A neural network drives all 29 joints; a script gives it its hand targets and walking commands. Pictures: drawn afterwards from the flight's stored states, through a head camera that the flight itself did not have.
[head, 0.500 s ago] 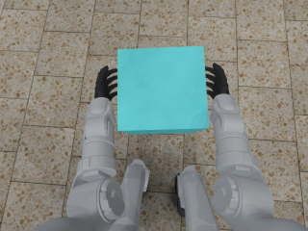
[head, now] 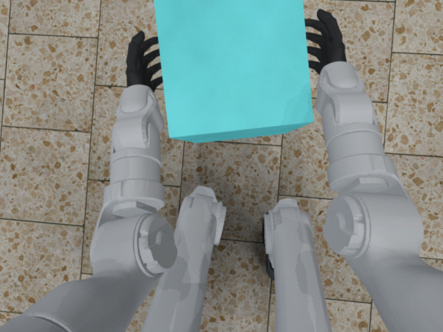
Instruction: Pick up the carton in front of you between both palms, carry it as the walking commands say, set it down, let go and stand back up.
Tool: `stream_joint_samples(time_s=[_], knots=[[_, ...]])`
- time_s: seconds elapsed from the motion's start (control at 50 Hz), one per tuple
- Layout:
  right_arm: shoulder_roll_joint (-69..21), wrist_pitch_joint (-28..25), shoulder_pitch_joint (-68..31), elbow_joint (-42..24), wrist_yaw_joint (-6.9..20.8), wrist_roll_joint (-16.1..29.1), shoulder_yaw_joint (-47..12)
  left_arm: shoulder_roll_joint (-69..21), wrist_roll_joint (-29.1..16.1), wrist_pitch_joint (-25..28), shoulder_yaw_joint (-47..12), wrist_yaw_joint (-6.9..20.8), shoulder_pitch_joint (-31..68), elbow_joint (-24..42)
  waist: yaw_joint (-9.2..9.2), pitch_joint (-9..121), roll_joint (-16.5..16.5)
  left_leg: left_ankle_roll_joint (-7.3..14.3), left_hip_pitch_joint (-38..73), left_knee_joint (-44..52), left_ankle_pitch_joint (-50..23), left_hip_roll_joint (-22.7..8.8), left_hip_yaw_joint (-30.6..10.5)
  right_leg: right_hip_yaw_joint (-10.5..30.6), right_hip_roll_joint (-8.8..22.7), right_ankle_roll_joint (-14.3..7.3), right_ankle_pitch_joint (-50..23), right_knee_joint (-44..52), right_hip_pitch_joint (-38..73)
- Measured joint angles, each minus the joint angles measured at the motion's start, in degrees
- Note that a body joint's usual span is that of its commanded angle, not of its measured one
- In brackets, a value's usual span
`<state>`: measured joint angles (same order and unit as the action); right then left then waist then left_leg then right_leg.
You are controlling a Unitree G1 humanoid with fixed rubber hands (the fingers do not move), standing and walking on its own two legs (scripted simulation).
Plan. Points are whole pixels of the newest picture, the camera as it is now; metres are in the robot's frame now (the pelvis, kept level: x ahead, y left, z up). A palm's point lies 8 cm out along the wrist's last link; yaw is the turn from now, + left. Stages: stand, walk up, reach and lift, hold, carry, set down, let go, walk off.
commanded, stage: set down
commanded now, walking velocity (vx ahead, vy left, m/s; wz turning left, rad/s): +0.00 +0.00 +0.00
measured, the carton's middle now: (234, 82) +0.51 +0.05 -0.19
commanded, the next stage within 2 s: none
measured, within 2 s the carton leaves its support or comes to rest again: rests again in 0.90 s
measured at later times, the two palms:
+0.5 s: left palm (161, 95) +0.49 +0.21 -0.26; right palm (298, 71) +0.57 -0.08 -0.26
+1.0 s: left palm (165, 101) +0.48 +0.21 -0.28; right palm (298, 78) +0.56 -0.08 -0.29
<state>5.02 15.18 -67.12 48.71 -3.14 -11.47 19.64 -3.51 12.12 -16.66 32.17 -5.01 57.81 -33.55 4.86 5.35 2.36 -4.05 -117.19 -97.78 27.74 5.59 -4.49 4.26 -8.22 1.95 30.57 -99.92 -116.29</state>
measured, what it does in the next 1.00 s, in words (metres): lowers itself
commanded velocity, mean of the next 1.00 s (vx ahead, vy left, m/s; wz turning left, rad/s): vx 0.00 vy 0.00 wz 0.00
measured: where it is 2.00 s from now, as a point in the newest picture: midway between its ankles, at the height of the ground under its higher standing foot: (236, 249)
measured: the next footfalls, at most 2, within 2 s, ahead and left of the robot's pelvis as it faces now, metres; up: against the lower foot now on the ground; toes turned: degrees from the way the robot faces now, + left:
none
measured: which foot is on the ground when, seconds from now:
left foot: down 0.00-1.00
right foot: down 0.00-1.00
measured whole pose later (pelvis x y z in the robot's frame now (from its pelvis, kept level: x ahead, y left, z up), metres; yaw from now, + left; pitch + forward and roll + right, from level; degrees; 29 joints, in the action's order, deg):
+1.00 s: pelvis +0.00 -0.01 -0.12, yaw +1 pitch +39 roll +4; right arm 17.1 10.7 -88.2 67.1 -5.4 0.0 3.4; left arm 4.6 4.1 -12.7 30.0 -5.9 73.3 -46.4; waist 7.0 -18.0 1.4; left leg -5.2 -127.5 -122.5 33.8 4.9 -1.9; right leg 2.7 -8.8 1.1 36.7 -126.1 -127.6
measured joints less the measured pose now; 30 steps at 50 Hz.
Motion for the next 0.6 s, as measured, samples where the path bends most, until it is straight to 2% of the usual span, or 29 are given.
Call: stream_joint_samples(time_s=[0.26,0.48,0.6], knots=[[5.0,-0.4,-10.9,5.6,-1.4,3.3,-5.7,2.9,-2.2,0.2,1.4,-0.7,8.1,-1.9,1.05,-8.6,-0.3,-1.1,-8.4,-10.0,1.5,0.4,0.6,-0.1,-1.3,0.3,1.4,-10.6,-9.0],[10.0,-1.4,-19.4,10.6,-2.4,8.1,-12.6,6.1,-6.8,1.1,-0.5,-2.5,14.4,-5.0,1.97,-18.2,-0.8,-1.6,-11.8,-18.2,3.6,0.6,1.3,-0.5,-1.7,0.4,3.5,-19.2,-12.7],[11.0,-1.8,-19.5,11.5,-2.9,10.9,-15.9,6.8,-9.6,1.7,-2.4,-3.3,13.8,-5.6,2.02,-20.3,-1.2,-1.1,-11.1,-21.4,5.8,0.2,2.0,-0.7,-1.4,0.2,5.9,-22.5,-11.7]])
